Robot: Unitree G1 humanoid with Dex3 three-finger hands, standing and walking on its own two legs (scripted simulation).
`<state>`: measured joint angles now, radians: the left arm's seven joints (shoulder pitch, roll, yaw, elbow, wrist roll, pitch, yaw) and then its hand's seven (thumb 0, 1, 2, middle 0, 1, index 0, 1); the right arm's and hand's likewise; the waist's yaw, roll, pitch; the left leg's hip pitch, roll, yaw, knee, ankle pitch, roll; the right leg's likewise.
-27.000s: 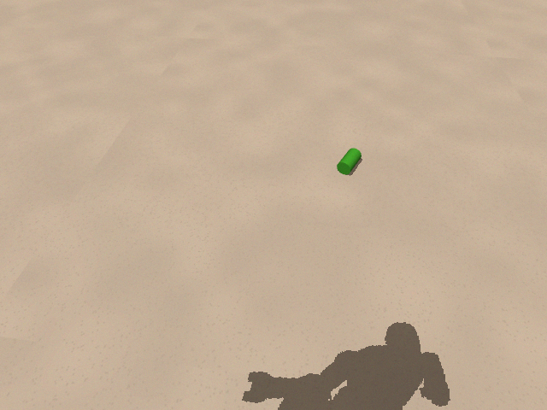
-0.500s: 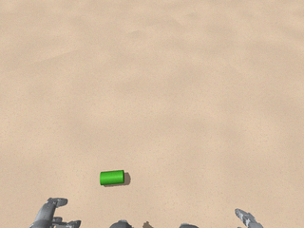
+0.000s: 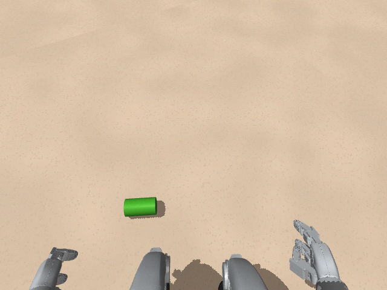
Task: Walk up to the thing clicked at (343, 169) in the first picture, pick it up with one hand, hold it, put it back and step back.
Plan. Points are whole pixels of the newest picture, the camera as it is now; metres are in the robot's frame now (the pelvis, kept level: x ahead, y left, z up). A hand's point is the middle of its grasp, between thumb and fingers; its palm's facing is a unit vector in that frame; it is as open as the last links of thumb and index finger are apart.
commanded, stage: rise first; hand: left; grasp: from above
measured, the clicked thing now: (140, 206) +0.43 +0.24 -0.64
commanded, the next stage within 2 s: none
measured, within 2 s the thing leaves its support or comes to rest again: neither
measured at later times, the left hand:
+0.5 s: hand (95, 248) +0.23 +0.29 -0.31, palm faces -0.43 -0.50 -0.75, open 14.1 cm
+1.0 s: hand (110, 223) +0.32 +0.30 -0.43, palm faces -0.47 -0.13 -0.87, open 14.1 cm
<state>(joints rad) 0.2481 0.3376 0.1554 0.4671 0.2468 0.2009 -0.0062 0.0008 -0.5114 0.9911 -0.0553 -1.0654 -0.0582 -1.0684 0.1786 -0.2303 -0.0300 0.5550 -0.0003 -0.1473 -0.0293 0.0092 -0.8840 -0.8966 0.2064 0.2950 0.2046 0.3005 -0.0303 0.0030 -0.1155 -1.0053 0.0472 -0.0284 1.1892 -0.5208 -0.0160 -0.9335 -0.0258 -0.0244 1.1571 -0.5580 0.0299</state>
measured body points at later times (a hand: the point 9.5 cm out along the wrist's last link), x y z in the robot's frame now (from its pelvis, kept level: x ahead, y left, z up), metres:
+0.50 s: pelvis -0.05 +0.00 -0.16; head +0.14 +0.01 +0.24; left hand +0.25 +0.32 -0.26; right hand +0.15 -0.27 -0.28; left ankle +0.02 +0.13 -0.64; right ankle +0.00 -0.14 -0.64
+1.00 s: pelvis -0.09 +0.00 -0.29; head +0.13 +0.03 +0.10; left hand +0.34 +0.31 -0.38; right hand -0.02 -0.29 -0.42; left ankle +0.02 +0.13 -0.64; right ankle +0.00 -0.14 -0.64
